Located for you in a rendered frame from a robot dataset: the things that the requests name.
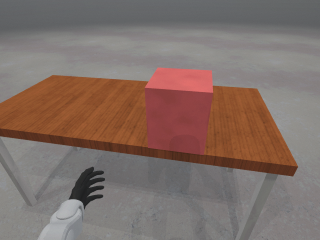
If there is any left robot hand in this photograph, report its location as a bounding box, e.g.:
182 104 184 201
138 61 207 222
69 167 105 210

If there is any carton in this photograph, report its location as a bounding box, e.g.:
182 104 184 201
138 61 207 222
144 67 213 155

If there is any robot left forearm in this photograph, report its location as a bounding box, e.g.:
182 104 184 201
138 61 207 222
37 199 85 240

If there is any table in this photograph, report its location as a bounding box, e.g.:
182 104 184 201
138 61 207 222
0 75 298 240

